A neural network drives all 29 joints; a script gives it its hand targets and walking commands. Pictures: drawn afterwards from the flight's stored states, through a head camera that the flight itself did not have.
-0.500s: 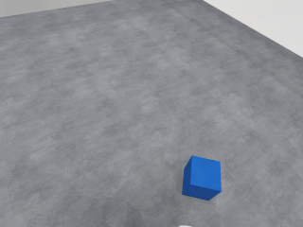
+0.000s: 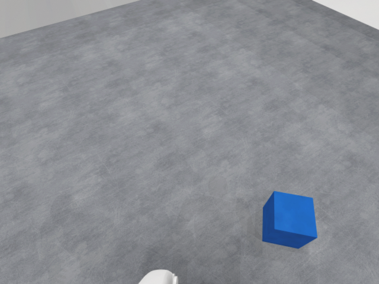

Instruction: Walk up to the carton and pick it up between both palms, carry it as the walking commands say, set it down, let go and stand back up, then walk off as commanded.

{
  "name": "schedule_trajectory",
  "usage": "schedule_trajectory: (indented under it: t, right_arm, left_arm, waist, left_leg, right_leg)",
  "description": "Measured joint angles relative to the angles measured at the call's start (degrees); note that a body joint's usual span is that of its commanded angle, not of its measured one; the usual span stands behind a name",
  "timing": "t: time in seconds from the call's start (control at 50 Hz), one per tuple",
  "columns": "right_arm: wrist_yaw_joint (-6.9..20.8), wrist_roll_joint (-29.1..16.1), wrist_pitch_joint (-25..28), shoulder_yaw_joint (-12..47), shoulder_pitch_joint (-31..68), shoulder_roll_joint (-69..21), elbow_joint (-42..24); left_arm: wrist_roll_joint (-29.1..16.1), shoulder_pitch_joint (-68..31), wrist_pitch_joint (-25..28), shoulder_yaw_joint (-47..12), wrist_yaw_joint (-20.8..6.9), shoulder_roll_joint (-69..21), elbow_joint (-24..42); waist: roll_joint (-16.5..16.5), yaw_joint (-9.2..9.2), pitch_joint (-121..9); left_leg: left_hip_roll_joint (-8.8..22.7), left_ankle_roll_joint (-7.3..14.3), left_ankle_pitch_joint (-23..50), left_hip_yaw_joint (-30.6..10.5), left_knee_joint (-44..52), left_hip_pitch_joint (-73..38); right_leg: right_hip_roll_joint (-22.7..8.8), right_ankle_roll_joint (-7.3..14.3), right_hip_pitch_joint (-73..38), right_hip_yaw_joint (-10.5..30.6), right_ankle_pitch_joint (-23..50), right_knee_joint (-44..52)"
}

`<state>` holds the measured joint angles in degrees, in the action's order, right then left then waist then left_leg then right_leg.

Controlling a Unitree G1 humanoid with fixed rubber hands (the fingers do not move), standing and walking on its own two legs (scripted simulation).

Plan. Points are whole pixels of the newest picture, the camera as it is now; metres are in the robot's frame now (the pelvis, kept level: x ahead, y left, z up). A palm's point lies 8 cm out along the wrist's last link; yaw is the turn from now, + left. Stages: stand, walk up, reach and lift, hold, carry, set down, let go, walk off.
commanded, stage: walk off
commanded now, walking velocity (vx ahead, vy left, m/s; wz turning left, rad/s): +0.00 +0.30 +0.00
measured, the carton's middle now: (286, 220) +0.44 -0.45 -0.65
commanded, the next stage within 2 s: stand in 0.26 s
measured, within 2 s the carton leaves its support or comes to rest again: neither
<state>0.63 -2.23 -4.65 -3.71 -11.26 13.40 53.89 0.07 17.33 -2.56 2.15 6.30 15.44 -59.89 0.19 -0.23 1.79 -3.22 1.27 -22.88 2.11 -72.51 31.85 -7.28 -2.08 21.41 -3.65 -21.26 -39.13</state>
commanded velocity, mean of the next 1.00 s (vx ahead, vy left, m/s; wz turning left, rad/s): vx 0.00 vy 0.07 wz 0.00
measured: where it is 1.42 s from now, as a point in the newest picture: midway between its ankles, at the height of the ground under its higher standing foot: outside the picture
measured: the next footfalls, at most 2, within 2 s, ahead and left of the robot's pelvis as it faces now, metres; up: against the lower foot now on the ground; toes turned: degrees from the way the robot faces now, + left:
left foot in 0.10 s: +0.05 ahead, +0.16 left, +0.00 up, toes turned +4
right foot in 0.70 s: +0.08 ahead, -0.01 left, +0.00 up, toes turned -3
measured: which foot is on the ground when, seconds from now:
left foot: up 0.00-0.08, down 0.10-1.00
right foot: down 0.00-0.10, up 0.12-0.68, down 0.70-1.00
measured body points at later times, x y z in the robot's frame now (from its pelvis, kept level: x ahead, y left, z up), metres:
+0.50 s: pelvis +0.02 +0.11 +0.01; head +0.07 +0.13 +0.46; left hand +0.08 +0.38 -0.15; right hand +0.08 -0.11 -0.14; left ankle +0.01 +0.16 -0.72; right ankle -0.05 -0.01 -0.66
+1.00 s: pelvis +0.02 +0.09 +0.01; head +0.03 +0.08 +0.46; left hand +0.07 +0.34 -0.14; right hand +0.03 -0.14 -0.15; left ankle +0.01 +0.16 -0.72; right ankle +0.04 -0.01 -0.72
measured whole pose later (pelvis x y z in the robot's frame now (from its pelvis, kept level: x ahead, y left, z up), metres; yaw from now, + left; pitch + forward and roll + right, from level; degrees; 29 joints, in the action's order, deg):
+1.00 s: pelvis +0.02 +0.09 +0.01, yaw +0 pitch +4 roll +2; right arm -1.6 -2.2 -0.8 -3.7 -15.7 7.6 62.7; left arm 0.3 13.5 -0.5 -3.0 1.8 13.3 -60.6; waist -1.9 0.8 -4.0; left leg -4.9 4.7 -14.0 6.0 -25.2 15.4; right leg -2.0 1.5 21.5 -2.4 -15.5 -33.0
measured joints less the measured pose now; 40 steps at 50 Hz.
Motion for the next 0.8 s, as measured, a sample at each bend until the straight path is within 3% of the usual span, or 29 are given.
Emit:
schedule_trajectory:
  t: [0.08,0.1,0.14,0.18,0.26,0.34,0.48,0.6,0.68,0.74,0.8]
  right_arm:
    - [0.9,0.0,-0.1,0.0,0.7,0.4,-1.6]
    - [1.4,0.0,-0.1,0.0,0.7,0.5,-2.0]
    - [2.2,0.0,0.0,0.0,1.1,-0.4,-2.0]
    - [1.9,0.0,0.1,0.0,1.2,-1.9,-2.0]
    - [0.2,0.0,0.1,0.0,1.0,-4.6,-2.0]
    - [-1.4,0.0,0.3,0.0,0.9,-6.3,-2.0]
    - [-3.9,0.0,2.3,0.0,-0.5,-7.7,0.2]
    - [-3.8,0.0,2.9,0.0,-2.5,-7.8,3.8]
    - [-3.5,0.0,2.9,0.0,-3.8,-7.9,6.5]
    - [-2.8,0.0,2.9,0.0,-4.3,-7.5,7.9]
    - [-2.3,0.0,3.0,0.0,-4.5,-6.9,8.5]
  left_arm:
    - [0.2,0.1,0.3,1.8,-0.5,0.0,0.0]
    - [0.2,0.2,0.3,2.1,-0.8,0.0,0.0]
    - [0.2,0.3,-0.1,2.3,-1.2,0.0,-0.2]
    - [0.2,0.0,-1.0,1.9,-1.3,0.0,-0.2]
    - [0.2,-2.1,-1.3,1.8,-1.7,0.0,-0.1]
    - [0.2,-4.7,-1.3,1.7,-2.5,0.0,-0.1]
    - [0.2,-8.7,-1.3,-0.3,-3.7,0.0,-0.1]
    - [0.2,-10.2,-1.3,-2.4,-4.0,-0.1,-0.1]
    - [0.2,-9.7,-0.7,-3.5,-4.0,-0.6,-0.1]
    - [0.2,-8.3,0.3,-4.2,-4.2,-1.2,-0.2]
    - [0.2,-7.0,1.0,-4.7,-4.5,-1.6,-0.2]
  waist:
    - [-0.9,-1.14,-0.1]
    - [-1.1,-1.33,0.0]
    - [-1.7,-1.2,0.4]
    - [-1.7,-0.75,0.4]
    - [-1.9,-0.18,0.3]
    - [-2.3,-0.03,0.2]
    - [-2.4,0.36,0.2]
    - [-2.4,1.29,-0.2]
    - [-2.4,1.47,-1.0]
    - [-2.1,1.52,-1.9]
    - [-2.1,1.52,-3.1]
  left_leg:
    - [4.9,0.0,-1.9,0.0,26.5,-5.5]
    - [5.4,-0.5,0.7,0.1,32.5,-7.2]
    - [4.9,-0.7,3.2,0.4,31.8,-7.5]
    - [4.8,0.2,2.6,0.3,32.0,-8.6]
    - [3.9,1.7,3.5,0.8,35.7,-11.8]
    - [1.9,3.3,4.8,2.1,38.9,-13.2]
    - [-0.8,4.7,6.6,3.7,43.0,-14.6]
    - [-1.5,4.8,7.0,3.9,43.9,-14.9]
    - [-1.7,4.5,6.9,3.9,43.7,-14.9]
    - [-1.7,3.9,7.2,3.9,44.6,-15.5]
    - [-1.7,3.7,8.0,3.9,46.1,-16.0]
  right_leg:
    - [-1.8,-3.1,0.0,-0.1,0.4,0.6]
    - [-2.1,-3.7,0.0,0.0,0.2,0.3]
    - [-1.5,-3.6,0.4,1.0,-6.9,-4.9]
    - [1.1,-2.8,2.0,2.1,-11.4,-15.4]
    - [4.7,-2.1,2.8,1.9,-11.1,-27.9]
    - [4.9,-2.1,2.8,1.3,-9.3,-30.0]
    - [4.9,-2.1,2.9,1.3,-8.8,-20.9]
    - [4.9,-2.1,2.7,1.3,-5.7,-8.3]
    - [4.9,-2.1,0.8,1.4,3.1,3.3]
    - [5.1,1.8,0.1,1.2,6.0,5.5]
    - [5.3,3.3,0.1,1.2,5.5,5.8]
